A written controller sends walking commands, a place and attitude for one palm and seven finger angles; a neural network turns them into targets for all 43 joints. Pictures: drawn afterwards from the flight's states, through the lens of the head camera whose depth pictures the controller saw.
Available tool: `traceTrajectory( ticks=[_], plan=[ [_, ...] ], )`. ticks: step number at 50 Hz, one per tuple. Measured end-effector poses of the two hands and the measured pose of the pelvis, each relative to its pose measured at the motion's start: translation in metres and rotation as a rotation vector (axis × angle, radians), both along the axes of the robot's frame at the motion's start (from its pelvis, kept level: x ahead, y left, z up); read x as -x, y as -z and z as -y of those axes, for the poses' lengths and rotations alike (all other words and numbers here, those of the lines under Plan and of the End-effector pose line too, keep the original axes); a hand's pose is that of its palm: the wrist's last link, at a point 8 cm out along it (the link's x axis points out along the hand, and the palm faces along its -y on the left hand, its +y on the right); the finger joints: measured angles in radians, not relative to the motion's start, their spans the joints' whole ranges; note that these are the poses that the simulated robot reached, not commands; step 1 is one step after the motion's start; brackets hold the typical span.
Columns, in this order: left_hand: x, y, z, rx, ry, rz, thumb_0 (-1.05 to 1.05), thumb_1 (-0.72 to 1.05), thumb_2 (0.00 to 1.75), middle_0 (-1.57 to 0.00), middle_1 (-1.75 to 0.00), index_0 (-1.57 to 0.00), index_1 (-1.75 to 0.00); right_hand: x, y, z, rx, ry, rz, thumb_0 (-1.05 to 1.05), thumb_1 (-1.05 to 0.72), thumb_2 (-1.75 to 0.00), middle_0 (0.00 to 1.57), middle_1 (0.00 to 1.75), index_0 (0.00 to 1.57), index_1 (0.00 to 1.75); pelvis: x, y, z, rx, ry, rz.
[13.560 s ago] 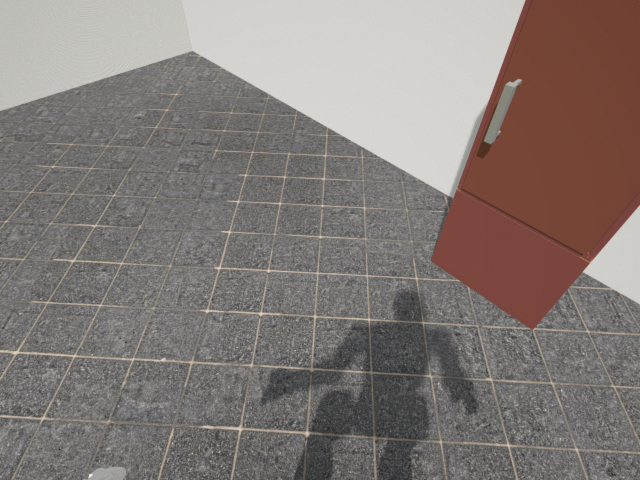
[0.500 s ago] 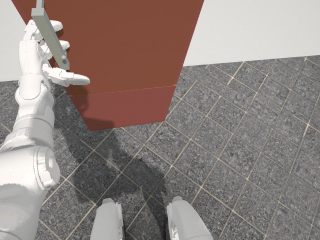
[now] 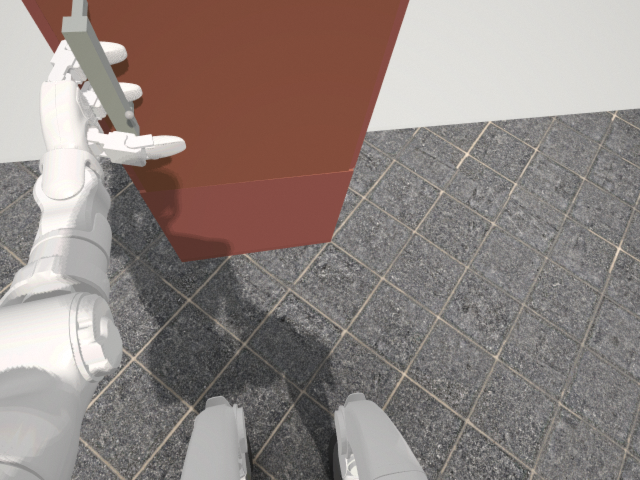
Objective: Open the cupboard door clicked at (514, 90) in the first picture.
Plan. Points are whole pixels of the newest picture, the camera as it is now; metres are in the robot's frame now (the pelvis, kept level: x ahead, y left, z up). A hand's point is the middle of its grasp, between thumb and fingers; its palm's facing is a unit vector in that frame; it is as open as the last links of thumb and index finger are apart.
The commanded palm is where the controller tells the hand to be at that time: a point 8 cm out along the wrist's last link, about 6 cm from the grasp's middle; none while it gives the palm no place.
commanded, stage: close the thumb around the handle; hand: left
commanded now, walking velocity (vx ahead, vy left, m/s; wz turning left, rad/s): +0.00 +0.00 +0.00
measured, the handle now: (107, 75) +0.59 +0.21 +0.07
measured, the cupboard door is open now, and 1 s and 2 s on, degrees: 0 13 41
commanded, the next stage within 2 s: pull the door open along its arc in 0.48 s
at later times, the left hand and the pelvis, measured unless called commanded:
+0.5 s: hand (128, 114) +0.54 +0.18 +0.07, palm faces +0.10 -1.00 -0.01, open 6.0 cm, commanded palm +0.51 +0.22 +0.06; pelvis +0.00 +0.00 +0.00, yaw +0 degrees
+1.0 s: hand (146, 169) +0.46 +0.15 +0.07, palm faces +0.05 -1.00 -0.01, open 6.2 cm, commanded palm +0.40 +0.21 +0.06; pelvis +0.02 +0.00 +0.02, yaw +0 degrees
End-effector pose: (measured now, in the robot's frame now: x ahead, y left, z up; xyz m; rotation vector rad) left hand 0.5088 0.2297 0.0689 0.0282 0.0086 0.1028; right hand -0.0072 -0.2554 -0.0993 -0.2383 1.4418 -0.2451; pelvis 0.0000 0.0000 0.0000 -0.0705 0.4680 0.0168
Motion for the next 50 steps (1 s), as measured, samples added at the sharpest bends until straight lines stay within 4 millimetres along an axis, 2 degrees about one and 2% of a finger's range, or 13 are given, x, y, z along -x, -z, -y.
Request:
traceTrajectory(
  ticks=[20, 33, 38, 44, 50],
  plan=[
    [-0.001, 0.000, -0.002, 0.010, 0.002, 0.005, 0.01, 0.70, 0.82, -0.36, -1.29, -0.34, -1.32, -0.001, -0.003, -0.001, 0.006, 0.006, 0.000, 0.00, -0.90, -0.90, 0.20, 0.30, 0.20, 0.30, -0.002, -0.002, -0.003, 0.001, 0.004, 0.001],
    [-0.001, 0.001, -0.001, 0.014, 0.007, 0.007, 0.01, 0.71, 0.82, -0.35, -1.31, -0.33, -1.34, -0.002, -0.001, -0.002, 0.009, 0.003, 0.005, 0.00, -0.90, -0.90, 0.20, 0.30, 0.20, 0.30, 0.000, 0.000, -0.003, 0.002, 0.003, -0.001],
    [0.005, 0.001, 0.001, 0.013, 0.004, 0.009, 0.01, 0.72, 0.80, -0.34, -1.32, -0.32, -1.34, -0.002, -0.002, -0.003, -0.004, 0.014, 0.011, 0.00, -0.90, -0.90, 0.20, 0.30, 0.20, 0.30, -0.001, -0.002, -0.003, -0.002, 0.010, 0.006],
    [0.028, 0.001, 0.007, 0.015, 0.016, 0.017, 0.01, 0.72, 0.77, -0.33, -1.32, -0.31, -1.33, -0.013, -0.005, -0.007, -0.036, 0.021, 0.040, 0.00, -0.90, -0.90, 0.20, 0.30, 0.20, 0.30, -0.007, -0.010, -0.003, -0.014, 0.017, 0.029],
    [0.072, 0.002, 0.022, 0.020, 0.049, 0.024, 0.01, 0.70, 0.75, -0.32, -1.32, -0.30, -1.32, -0.046, -0.013, -0.008, -0.068, 0.011, 0.135, 0.00, -0.90, -0.90, 0.20, 0.30, 0.20, 0.30, -0.015, -0.022, -0.003, -0.026, 0.021, 0.067]
  ],
)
